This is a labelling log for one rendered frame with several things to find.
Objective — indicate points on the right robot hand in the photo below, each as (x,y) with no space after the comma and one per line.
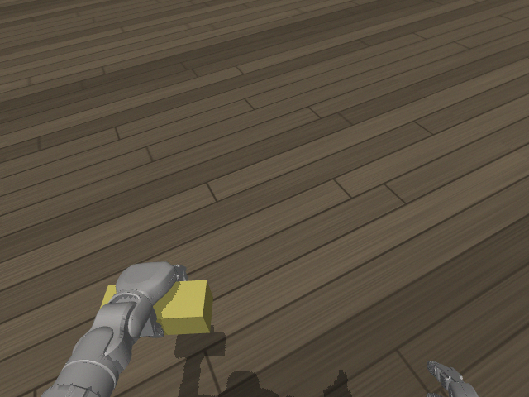
(451,380)

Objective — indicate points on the left robot arm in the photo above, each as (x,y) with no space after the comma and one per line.
(104,352)

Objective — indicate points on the left robot hand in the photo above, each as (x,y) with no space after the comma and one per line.
(153,280)

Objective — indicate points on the carton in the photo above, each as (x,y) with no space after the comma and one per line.
(185,309)

